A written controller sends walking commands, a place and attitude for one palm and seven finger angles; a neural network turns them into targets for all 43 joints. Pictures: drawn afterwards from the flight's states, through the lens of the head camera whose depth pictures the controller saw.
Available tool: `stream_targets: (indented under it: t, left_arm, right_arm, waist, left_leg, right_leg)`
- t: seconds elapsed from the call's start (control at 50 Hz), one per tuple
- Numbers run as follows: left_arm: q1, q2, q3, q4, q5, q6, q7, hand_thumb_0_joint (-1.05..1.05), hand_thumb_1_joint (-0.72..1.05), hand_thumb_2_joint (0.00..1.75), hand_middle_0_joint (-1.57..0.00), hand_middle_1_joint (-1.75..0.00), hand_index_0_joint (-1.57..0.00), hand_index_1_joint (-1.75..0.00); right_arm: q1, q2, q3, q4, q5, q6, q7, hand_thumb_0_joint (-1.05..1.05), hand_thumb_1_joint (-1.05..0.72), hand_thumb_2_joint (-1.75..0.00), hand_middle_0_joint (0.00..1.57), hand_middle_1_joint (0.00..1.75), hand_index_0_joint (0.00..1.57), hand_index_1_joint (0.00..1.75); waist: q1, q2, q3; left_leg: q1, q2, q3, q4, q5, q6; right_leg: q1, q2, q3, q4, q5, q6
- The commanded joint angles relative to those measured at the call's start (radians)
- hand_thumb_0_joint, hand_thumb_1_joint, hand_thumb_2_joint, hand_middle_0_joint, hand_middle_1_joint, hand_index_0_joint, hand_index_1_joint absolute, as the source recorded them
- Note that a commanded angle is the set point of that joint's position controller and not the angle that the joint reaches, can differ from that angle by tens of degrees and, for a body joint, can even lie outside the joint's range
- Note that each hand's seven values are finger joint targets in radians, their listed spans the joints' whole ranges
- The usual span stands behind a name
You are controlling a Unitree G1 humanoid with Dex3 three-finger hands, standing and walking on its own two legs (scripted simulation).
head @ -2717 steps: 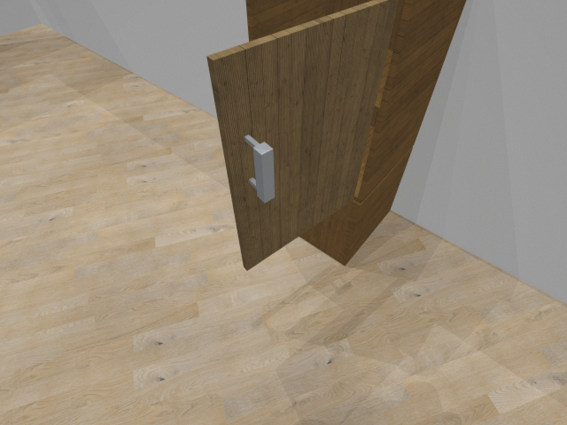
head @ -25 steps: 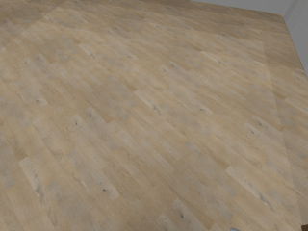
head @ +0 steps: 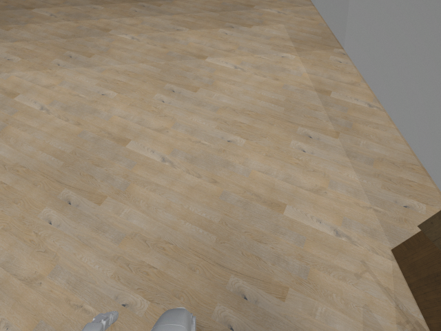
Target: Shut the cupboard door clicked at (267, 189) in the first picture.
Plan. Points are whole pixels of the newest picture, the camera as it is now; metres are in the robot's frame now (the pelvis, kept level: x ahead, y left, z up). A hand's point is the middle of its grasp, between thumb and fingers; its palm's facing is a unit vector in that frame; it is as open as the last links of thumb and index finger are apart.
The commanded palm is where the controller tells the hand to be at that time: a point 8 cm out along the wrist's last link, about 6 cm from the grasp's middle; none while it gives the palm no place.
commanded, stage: turn to face it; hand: left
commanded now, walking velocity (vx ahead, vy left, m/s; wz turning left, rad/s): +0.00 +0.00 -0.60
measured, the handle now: out of the picture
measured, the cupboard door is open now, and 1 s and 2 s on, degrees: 19 19 19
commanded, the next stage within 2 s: take the last steps up to it in 1.66 s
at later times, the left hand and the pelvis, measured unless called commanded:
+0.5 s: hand (148, 295) +0.20 +0.17 -0.15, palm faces -0.32 -0.91 -0.25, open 7.4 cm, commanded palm none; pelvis +0.01 +0.01 -0.01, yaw -19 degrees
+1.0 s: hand (163, 281) +0.23 +0.15 -0.16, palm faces -0.55 -0.82 -0.19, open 7.4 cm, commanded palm none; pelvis +0.03 +0.03 +0.01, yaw -36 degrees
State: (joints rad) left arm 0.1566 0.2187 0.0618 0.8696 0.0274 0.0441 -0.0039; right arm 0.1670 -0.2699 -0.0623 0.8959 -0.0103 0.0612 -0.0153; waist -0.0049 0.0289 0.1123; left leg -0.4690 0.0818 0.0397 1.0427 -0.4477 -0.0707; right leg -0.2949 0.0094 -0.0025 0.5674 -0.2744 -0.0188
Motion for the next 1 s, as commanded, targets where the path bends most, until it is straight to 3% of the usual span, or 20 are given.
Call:
stream_targets:
  t: [0.0,0.08,0.1,0.12,0.14,0.24,0.34,0.42,0.44,0.46,0.48,0.52,0.58,0.68,0.74,0.76,0.78,0.8,0.88,0.98]
  left_arm:
    - [0.008,0.224,0.058,-0.077,0.006,-0.014,0.008,0.0,0.9,0.9,-0.2,-0.3,-0.2,-0.3]
    - [-0.034,0.207,0.061,-0.085,-0.005,-0.003,0.004,0.0,0.9,0.9,-0.2,-0.3,-0.2,-0.3]
    - [-0.038,0.167,0.053,-0.098,-0.013,0.002,0.001,0.0,0.9,0.9,-0.2,-0.3,-0.2,-0.3]
    - [-0.008,0.101,0.041,-0.116,-0.021,0.005,-0.01,0.0,0.9,0.9,-0.2,-0.3,-0.2,-0.3]
    - [-0.022,0.123,0.036,-0.126,-0.009,0.002,-0.012,0.0,0.9,0.9,-0.2,-0.3,-0.2,-0.3]
    - [-0.03,0.1,0.041,-0.084,-0.008,0.01,-0.041,0.0,0.9,0.9,-0.2,-0.3,-0.2,-0.3]
    - [-0.082,0.075,0.028,-0.097,-0.008,0.007,-0.043,0.0,0.9,0.9,-0.2,-0.3,-0.2,-0.3]
    - [-0.001,0.093,0.033,-0.074,-0.008,-0.005,-0.038,0.0,0.9,0.9,-0.2,-0.3,-0.2,-0.3]
    - [0.061,0.133,0.041,-0.053,-0.004,-0.011,-0.032,0.0,0.9,0.9,-0.2,-0.3,-0.2,-0.3]
    - [0.118,0.232,0.06,-0.036,0.004,-0.023,-0.019,0.0,0.9,0.9,-0.2,-0.3,-0.2,-0.3]
    - [0.165,0.289,0.066,-0.017,-0.007,-0.026,-0.007,0.0,0.9,0.9,-0.2,-0.3,-0.2,-0.3]
    - [0.083,0.263,0.066,-0.036,-0.004,-0.019,0.012,0.0,0.9,0.9,-0.2,-0.3,-0.2,-0.3]
    - [-0.039,0.202,0.049,-0.08,0.001,-0.016,0.014,0.0,0.9,0.9,-0.2,-0.3,-0.2,-0.3]
    - [-0.001,0.224,0.06,-0.069,0.003,-0.012,0.008,0.0,0.9,0.9,-0.2,-0.3,-0.2,-0.3]
    - [-0.044,0.211,0.059,-0.071,-0.004,-0.005,0.004,0.0,0.9,0.9,-0.2,-0.3,-0.2,-0.3]
    - [-0.048,0.177,0.053,-0.085,-0.012,0.002,0.002,0.0,0.9,0.9,-0.2,-0.3,-0.2,-0.3]
    - [-0.011,0.11,0.041,-0.103,-0.021,0.008,-0.008,0.0,0.9,0.9,-0.2,-0.3,-0.2,-0.3]
    - [-0.018,0.112,0.036,-0.12,-0.014,0.003,-0.014,0.0,0.9,0.9,-0.2,-0.3,-0.2,-0.3]
    - [-0.022,0.115,0.046,-0.076,-0.007,0.008,-0.035,0.0,0.9,0.9,-0.2,-0.3,-0.2,-0.3]
    - [-0.072,0.078,0.03,-0.086,-0.009,0.01,-0.043,0.0,0.9,0.9,-0.2,-0.3,-0.2,-0.3]
  right_arm:
    - [0.018,-0.039,-0.005,-0.091,-0.001,-0.032,-0.003,0.0,-0.9,-0.9,0.2,0.3,0.2,0.3]
    - [0.114,-0.054,-0.005,-0.071,0.004,-0.052,-0.015,0.0,-0.9,-0.9,0.2,0.3,0.2,0.3]
    - [0.151,-0.099,-0.01,-0.063,-0.002,-0.064,-0.019,0.0,-0.9,-0.9,0.2,0.3,0.2,0.3]
    - [0.165,-0.203,-0.026,-0.068,-0.018,-0.071,-0.021,0.0,-0.9,-0.9,0.2,0.3,0.2,0.3]
    - [0.162,-0.219,-0.026,-0.083,-0.019,-0.065,-0.02,0.0,-0.9,-0.9,0.2,0.3,0.2,0.3]
    - [0.056,-0.13,-0.004,-0.096,-0.022,-0.068,-0.033,0.0,-0.9,-0.9,0.2,0.3,0.2,0.3]
    - [0.132,-0.151,-0.024,-0.054,-0.022,-0.059,-0.023,0.0,-0.9,-0.9,0.2,0.3,0.2,0.3]
    - [0.084,-0.172,-0.037,-0.056,-0.015,-0.051,-0.012,0.0,-0.9,-0.9,0.2,0.3,0.2,0.3]
    - [0.073,-0.159,-0.038,-0.065,-0.008,-0.048,-0.006,0.0,-0.9,-0.9,0.2,0.3,0.2,0.3]
    - [0.059,-0.089,-0.026,-0.094,0.0,-0.046,0.0,0.0,-0.9,-0.9,0.2,0.3,0.2,0.3]
    - [-0.015,-0.063,-0.012,-0.137,-0.002,-0.038,-0.002,0.0,-0.9,-0.9,0.2,0.3,0.2,0.3]
    - [-0.023,-0.073,-0.014,-0.122,0.001,-0.022,-0.016,0.0,-0.9,-0.9,0.2,0.3,0.2,0.3]
    - [0.025,-0.07,-0.011,-0.082,-0.006,-0.028,-0.004,0.0,-0.9,-0.9,0.2,0.3,0.2,0.3]
    - [0.034,-0.044,-0.006,-0.09,0.001,-0.037,-0.007,0.0,-0.9,-0.9,0.2,0.3,0.2,0.3]
    - [0.125,-0.052,-0.006,-0.07,0.005,-0.049,-0.014,0.0,-0.9,-0.9,0.2,0.3,0.2,0.3]
    - [0.161,-0.09,-0.011,-0.06,-0.001,-0.06,-0.019,0.0,-0.9,-0.9,0.2,0.3,0.2,0.3]
    - [0.167,-0.193,-0.027,-0.065,-0.017,-0.068,-0.021,0.0,-0.9,-0.9,0.2,0.3,0.2,0.3]
    - [0.171,-0.232,-0.031,-0.084,-0.02,-0.063,-0.025,0.0,-0.9,-0.9,0.2,0.3,0.2,0.3]
    - [0.054,-0.14,-0.006,-0.104,-0.024,-0.07,-0.031,0.0,-0.9,-0.9,0.2,0.3,0.2,0.3]
    - [0.121,-0.143,-0.02,-0.065,-0.022,-0.062,-0.026,0.0,-0.9,-0.9,0.2,0.3,0.2,0.3]
  waist:
    - [0.013,-0.179,-0.152]
    - [-0.032,-0.183,-0.163]
    - [-0.047,-0.061,-0.177]
    - [-0.042,0.249,-0.181]
    - [-0.044,0.26,-0.16]
    - [0.001,0.165,-0.134]
    - [-0.044,0.189,-0.157]
    - [0.008,0.154,-0.17]
    - [0.038,0.081,-0.179]
    - [0.067,-0.188,-0.201]
    - [0.1,-0.298,-0.169]
    - [0.058,-0.328,-0.122]
    - [-0.002,-0.22,-0.13]
    - [0.014,-0.194,-0.161]
    - [-0.038,-0.19,-0.175]
    - [-0.052,-0.088,-0.185]
    - [-0.043,0.209,-0.187]
    - [-0.049,0.262,-0.172]
    - [0.002,0.146,-0.13]
    - [-0.038,0.171,-0.162]
  left_leg:
    - [0.045,-0.033,0.003,-0.199,0.028,-0.003]
    - [0.243,-0.048,0.002,-0.513,0.173,0.01]
    - [0.346,0.035,-0.089,-0.671,0.19,0.039]
    - [0.418,0.286,-0.349,-0.763,0.268,0.136]
    - [0.343,0.411,-0.43,-0.784,0.292,0.223]
    - [0.377,0.257,-0.062,-0.67,0.665,0.199]
    - [0.409,0.269,0.02,-0.622,0.691,0.191]
    - [0.313,0.262,0.077,-0.506,0.548,0.128]
    - [0.213,0.225,0.107,-0.399,0.434,0.083]
    - [0.005,0.112,0.182,-0.198,0.117,0.021]
    - [-0.142,0.01,0.101,0.0,-0.214,-0.004]
    - [-0.18,0.032,-0.043,0.146,-0.128,0.003]
    - [-0.068,0.031,-0.016,0.046,0.012,-0.01]
    - [0.052,-0.032,0.014,-0.241,0.023,-0.007]
    - [0.216,-0.048,0.012,-0.504,0.172,0.004]
    - [0.333,0.013,-0.047,-0.654,0.208,0.026]
    - [0.42,0.253,-0.306,-0.747,0.249,0.113]
    - [0.359,0.407,-0.409,-0.78,0.319,0.213]
    - [0.343,0.277,-0.12,-0.687,0.617,0.201]
    - [0.422,0.268,0.015,-0.63,0.713,0.192]
  right_leg:
    - [0.072,-0.218,0.275,-0.182,0.302,-0.162]
    - [-0.024,-0.175,0.304,-0.101,0.259,-0.098]
    - [-0.119,-0.095,0.241,-0.013,0.145,-0.044]
    - [-0.264,0.05,0.088,0.21,-0.163,0.02]
    - [-0.265,0.025,0.039,0.418,-0.345,0.036]
    - [-0.264,-0.043,-0.015,0.536,-0.216,0.074]
    - [-0.147,-0.023,-0.084,0.277,-0.193,0.058]
    - [0.061,-0.001,-0.117,-0.026,0.005,0.029]
    - [0.196,-0.035,-0.069,-0.133,0.112,0.008]
    - [0.353,-0.252,0.194,-0.212,0.319,-0.07]
    - [0.313,-0.402,0.379,-0.212,0.611,-0.178]
    - [0.181,-0.362,0.402,-0.262,0.316,-0.218]
    - [0.096,-0.245,0.224,-0.203,0.33,-0.159]
    - [0.087,-0.225,0.286,-0.158,0.365,-0.162]
    - [0.014,-0.178,0.297,-0.092,0.303,-0.1]
    - [-0.086,-0.112,0.251,-0.019,0.191,-0.05]
    - [-0.252,0.034,0.113,0.186,-0.116,0.014]
    - [-0.278,0.034,0.031,0.41,-0.347,0.036]
    - [-0.287,-0.037,0.021,0.607,-0.218,0.068]
    - [-0.196,-0.035,-0.058,0.353,-0.199,0.066]
